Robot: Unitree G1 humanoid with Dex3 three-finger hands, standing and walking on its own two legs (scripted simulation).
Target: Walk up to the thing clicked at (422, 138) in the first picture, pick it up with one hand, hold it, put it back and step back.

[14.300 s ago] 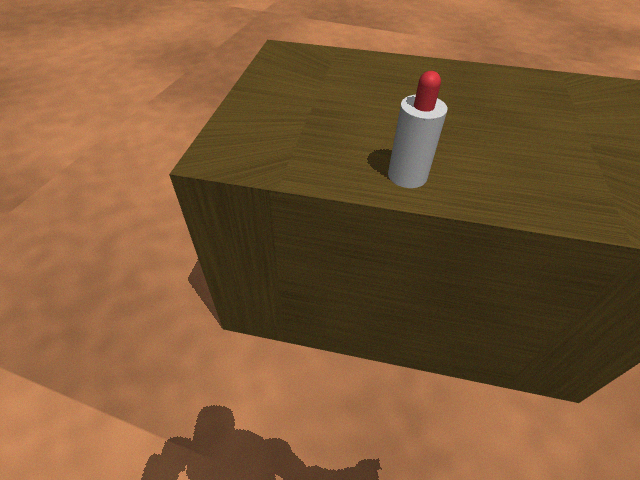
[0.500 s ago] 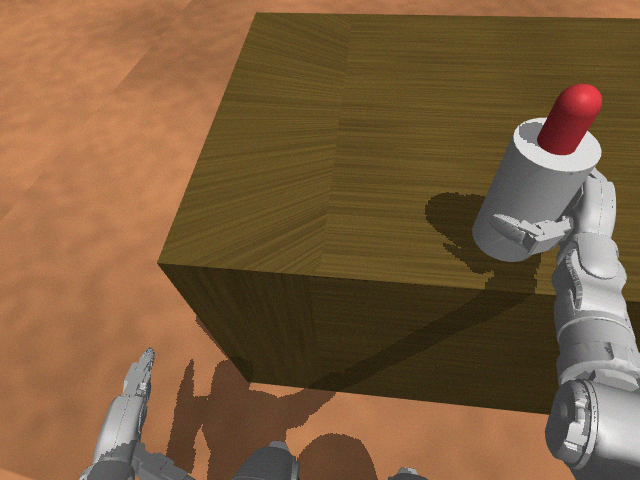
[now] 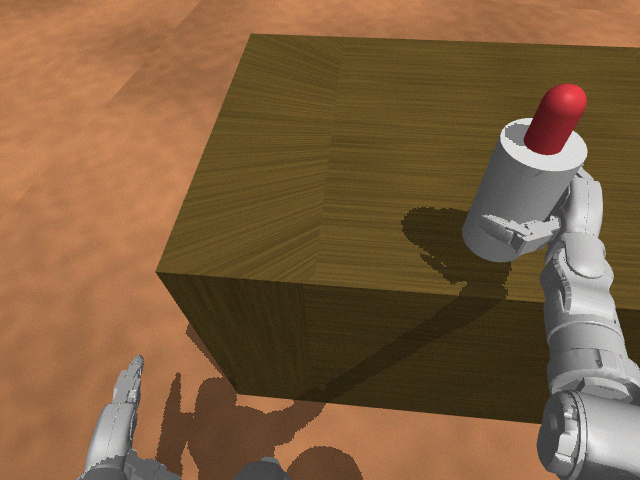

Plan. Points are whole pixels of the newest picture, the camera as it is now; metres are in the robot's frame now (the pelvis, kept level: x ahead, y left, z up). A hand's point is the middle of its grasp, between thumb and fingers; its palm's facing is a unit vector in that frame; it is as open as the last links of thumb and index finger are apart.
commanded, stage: lift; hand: right
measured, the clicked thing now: (524, 177) +0.45 -0.19 +0.14
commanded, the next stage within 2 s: hold in 1.12 s
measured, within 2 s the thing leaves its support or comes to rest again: neither
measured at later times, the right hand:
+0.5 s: hand (546, 194) +0.39 -0.19 +0.17, palm faces +0.20 +0.98 -0.03, open 11.8 cm
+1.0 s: hand (565, 205) +0.34 -0.17 +0.21, palm faces +0.19 +0.98 -0.05, open 11.8 cm
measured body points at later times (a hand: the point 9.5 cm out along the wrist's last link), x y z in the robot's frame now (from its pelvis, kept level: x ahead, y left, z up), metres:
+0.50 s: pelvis +0.01 +0.01 +0.02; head +0.01 +0.02 +0.47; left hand +0.17 +0.27 -0.04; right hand +0.37 -0.24 +0.18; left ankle +0.04 +0.14 -0.71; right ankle +0.00 -0.12 -0.71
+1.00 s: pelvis -0.01 +0.01 +0.02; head -0.03 +0.04 +0.47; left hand +0.17 +0.27 -0.04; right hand +0.33 -0.22 +0.22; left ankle +0.04 +0.14 -0.71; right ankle +0.00 -0.12 -0.71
